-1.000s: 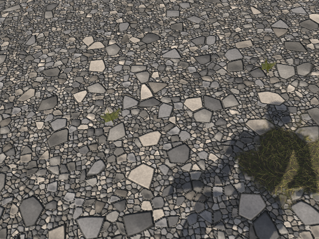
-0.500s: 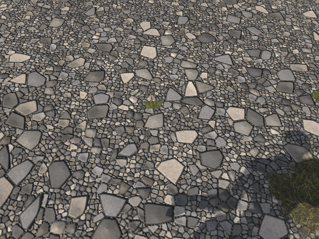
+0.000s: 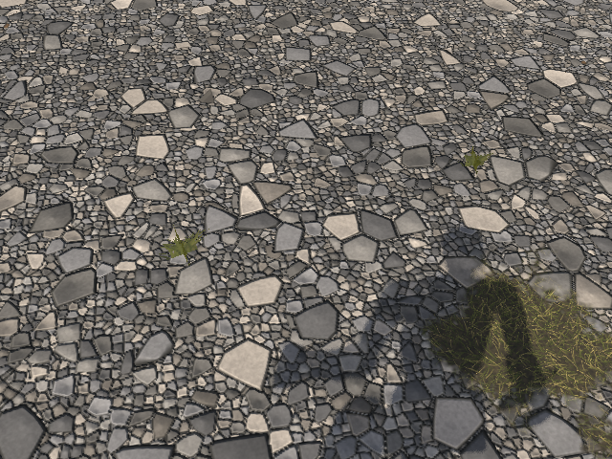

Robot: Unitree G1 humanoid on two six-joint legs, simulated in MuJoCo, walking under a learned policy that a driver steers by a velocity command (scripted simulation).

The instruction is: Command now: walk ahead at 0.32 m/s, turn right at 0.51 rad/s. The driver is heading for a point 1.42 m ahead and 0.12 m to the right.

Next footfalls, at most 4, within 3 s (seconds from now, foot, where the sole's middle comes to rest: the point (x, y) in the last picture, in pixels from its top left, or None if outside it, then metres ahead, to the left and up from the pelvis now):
0.34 right None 0.27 -0.20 -0.78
0.88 left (339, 405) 0.64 -0.09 -0.78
1.34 right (426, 318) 0.87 -0.34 -0.78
1.88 left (301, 252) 1.09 -0.02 -0.78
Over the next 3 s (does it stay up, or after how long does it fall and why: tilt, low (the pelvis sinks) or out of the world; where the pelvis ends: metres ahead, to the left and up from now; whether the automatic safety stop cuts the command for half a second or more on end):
stays up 1.39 -0.01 -0.01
